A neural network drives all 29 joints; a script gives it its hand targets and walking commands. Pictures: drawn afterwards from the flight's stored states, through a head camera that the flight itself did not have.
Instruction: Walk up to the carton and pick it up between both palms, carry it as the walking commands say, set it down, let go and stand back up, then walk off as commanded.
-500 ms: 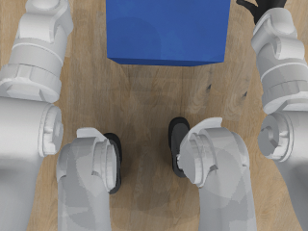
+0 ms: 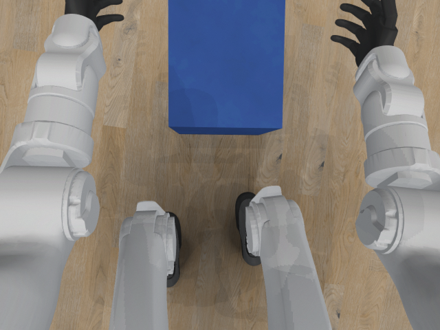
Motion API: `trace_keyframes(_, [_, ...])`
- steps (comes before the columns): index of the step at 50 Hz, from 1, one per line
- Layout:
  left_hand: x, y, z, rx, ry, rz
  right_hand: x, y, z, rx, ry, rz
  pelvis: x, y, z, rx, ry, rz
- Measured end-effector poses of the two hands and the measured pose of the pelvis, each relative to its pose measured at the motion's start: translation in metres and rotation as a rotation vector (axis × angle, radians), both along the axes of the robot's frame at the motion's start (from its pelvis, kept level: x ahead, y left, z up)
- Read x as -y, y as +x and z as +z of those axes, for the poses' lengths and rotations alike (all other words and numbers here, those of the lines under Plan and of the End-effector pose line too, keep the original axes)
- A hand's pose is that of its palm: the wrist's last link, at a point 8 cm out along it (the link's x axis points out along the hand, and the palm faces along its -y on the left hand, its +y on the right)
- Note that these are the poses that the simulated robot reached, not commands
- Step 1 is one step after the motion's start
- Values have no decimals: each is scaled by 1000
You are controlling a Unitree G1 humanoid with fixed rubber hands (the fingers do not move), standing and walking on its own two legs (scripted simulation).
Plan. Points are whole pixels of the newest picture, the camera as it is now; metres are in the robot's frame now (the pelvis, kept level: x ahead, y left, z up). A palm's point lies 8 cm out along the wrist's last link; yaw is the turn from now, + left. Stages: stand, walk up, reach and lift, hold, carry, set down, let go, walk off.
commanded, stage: set down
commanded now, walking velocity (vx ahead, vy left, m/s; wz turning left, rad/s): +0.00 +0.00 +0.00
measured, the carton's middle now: (222, 72) +0.56 -0.07 -0.35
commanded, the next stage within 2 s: let go in 0.78 s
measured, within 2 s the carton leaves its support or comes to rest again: neither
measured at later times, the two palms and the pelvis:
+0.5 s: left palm out of the picture +0.58 +0.14 +0.05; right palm out of the picture +0.51 -0.28 +0.05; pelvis +0.02 +0.00 +0.14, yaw +0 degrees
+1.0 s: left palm out of the picture +0.52 +0.15 +0.10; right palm out of the picture +0.47 -0.27 +0.10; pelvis +0.06 -0.01 +0.22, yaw +0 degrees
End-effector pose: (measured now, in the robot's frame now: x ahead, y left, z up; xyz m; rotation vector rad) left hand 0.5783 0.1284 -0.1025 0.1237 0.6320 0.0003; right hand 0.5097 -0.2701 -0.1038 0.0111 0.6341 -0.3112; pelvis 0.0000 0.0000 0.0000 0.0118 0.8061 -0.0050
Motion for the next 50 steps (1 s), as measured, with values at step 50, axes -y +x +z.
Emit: trace_keyframes(50, [-17,-54,203,-67,100,-7,4,-39,205,-97,-69,161,9,55,221,59,17,-20])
